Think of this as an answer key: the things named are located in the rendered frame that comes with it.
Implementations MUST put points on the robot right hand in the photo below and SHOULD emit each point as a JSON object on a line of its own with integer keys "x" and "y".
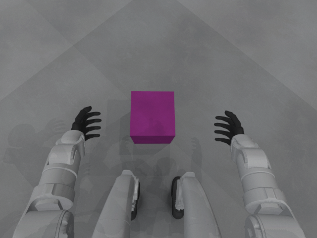
{"x": 234, "y": 127}

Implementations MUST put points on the left robot forearm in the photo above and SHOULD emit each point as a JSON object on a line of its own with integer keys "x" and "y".
{"x": 56, "y": 187}

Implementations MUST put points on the robot left hand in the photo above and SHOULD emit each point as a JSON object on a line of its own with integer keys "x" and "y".
{"x": 81, "y": 122}

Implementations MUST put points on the left robot upper arm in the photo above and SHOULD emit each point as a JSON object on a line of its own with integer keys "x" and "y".
{"x": 46, "y": 224}

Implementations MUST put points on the right robot forearm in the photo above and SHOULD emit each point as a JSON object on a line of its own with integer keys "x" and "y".
{"x": 261, "y": 192}

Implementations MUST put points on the right robot foot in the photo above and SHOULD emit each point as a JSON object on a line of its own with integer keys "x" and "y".
{"x": 177, "y": 213}

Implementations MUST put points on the robot right shin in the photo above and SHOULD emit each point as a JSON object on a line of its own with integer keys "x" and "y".
{"x": 179, "y": 205}

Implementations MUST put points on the carton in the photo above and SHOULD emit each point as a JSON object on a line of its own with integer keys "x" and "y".
{"x": 152, "y": 119}

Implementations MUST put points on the right robot upper arm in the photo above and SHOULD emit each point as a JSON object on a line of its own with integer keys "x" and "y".
{"x": 271, "y": 226}

